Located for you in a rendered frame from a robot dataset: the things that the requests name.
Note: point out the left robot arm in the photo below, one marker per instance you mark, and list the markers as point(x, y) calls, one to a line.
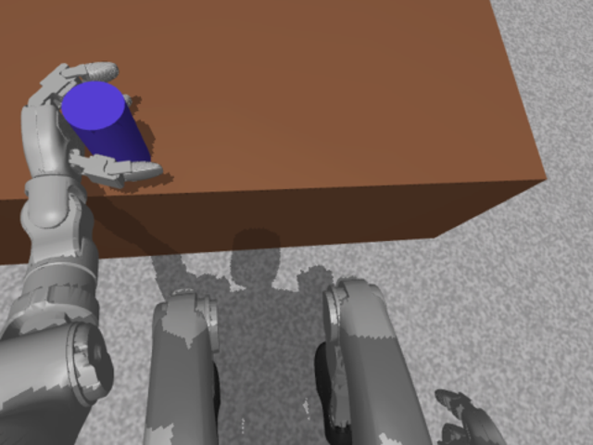
point(54, 364)

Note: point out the can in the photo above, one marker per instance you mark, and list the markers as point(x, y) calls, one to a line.
point(99, 115)

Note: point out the right robot hand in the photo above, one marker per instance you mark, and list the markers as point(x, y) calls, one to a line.
point(478, 428)

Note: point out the right robot foot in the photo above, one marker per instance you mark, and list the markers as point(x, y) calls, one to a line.
point(335, 435)

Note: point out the left robot hand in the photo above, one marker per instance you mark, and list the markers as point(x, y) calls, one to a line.
point(52, 147)

